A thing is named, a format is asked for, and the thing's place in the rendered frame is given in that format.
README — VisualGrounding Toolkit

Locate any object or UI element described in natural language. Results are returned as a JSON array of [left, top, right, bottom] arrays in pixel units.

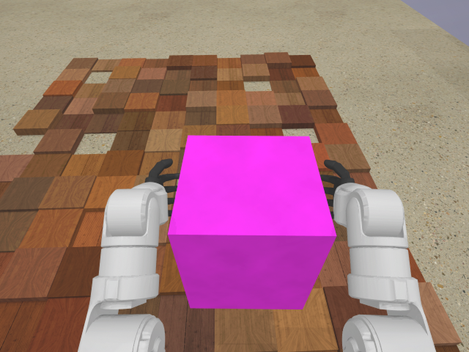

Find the robot right forearm
[[333, 183, 436, 352]]

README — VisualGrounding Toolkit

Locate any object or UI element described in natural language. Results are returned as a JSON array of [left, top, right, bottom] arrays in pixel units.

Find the carton
[[168, 136, 336, 309]]

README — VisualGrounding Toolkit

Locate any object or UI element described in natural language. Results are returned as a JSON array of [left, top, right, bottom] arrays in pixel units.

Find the left robot hand
[[145, 159, 180, 216]]

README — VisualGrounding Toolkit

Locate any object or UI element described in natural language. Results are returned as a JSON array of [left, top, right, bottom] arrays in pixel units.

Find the right robot hand
[[320, 160, 355, 219]]

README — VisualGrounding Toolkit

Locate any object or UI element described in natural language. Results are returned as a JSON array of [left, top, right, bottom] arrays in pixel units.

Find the robot left forearm
[[78, 182, 169, 352]]

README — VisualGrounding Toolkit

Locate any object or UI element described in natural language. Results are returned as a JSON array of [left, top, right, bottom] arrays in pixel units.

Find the robot left upper arm
[[79, 314, 166, 352]]

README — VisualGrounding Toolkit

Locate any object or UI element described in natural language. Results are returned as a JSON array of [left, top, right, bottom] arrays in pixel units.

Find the robot right upper arm
[[342, 315, 435, 352]]

